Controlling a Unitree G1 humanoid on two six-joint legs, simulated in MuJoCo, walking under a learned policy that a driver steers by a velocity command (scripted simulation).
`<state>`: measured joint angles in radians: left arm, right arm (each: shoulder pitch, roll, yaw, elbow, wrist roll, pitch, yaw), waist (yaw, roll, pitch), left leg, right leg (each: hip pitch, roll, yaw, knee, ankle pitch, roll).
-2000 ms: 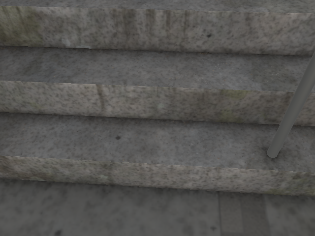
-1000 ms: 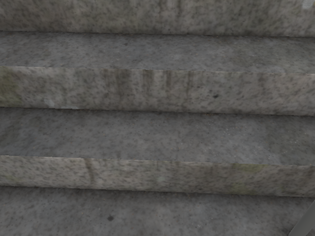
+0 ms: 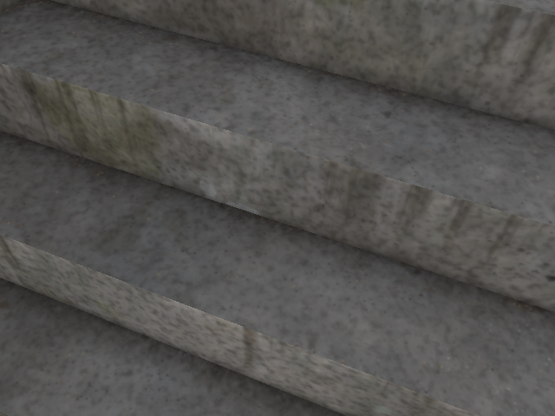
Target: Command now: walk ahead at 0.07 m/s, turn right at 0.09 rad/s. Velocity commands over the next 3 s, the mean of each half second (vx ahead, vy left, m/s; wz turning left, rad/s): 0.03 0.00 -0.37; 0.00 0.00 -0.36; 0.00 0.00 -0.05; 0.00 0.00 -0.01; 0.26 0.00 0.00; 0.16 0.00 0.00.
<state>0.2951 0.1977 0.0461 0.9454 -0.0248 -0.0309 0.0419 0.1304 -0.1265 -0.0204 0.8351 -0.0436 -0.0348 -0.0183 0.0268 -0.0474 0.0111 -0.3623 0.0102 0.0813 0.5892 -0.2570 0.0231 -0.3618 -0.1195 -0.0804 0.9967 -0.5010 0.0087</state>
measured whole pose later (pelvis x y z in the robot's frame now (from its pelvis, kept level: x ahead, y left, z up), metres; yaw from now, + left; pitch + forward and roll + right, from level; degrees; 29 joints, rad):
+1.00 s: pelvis -0.13 +0.06 +0.02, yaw -27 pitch +0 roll -1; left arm 0.25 0.24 0.09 0.73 0.03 0.05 0.01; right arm 0.26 -0.19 -0.04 0.71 -0.03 0.01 -0.05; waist 0.01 -0.06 0.05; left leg -0.20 -0.03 0.04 0.46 -0.25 0.06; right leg -0.45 0.14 0.16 1.00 -0.40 0.02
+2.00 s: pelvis -0.18 +0.07 +0.02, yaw -26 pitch -2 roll +0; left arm 0.24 0.18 0.00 1.11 0.01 -0.04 0.03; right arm 0.23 -0.18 -0.01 1.11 -0.01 -0.03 -0.03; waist -0.01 0.00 0.02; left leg -0.20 -0.03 0.01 0.34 -0.12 0.03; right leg -0.09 0.04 0.04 0.35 -0.23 -0.03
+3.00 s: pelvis -0.06 +0.01 +0.02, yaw -26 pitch -2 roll -1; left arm 0.20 0.15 -0.01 1.08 0.00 -0.02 0.05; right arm 0.27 -0.17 0.02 1.11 -0.01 -0.02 -0.04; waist 0.00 0.02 0.05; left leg 0.01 -0.02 0.00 0.33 -0.31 0.03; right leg -0.18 0.04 -0.06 0.36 -0.15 -0.05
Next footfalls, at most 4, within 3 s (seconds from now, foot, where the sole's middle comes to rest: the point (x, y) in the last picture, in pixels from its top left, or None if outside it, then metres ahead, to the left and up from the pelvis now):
0.30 right None -0.06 -0.08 -0.76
0.86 left None -0.05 0.12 -0.76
1.22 right None -0.21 -0.03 -0.76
2.68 right None -0.04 -0.10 -0.76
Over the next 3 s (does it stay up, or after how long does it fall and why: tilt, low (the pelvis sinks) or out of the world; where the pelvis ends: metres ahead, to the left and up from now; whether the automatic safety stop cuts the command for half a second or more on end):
stays up -0.06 0.01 0.02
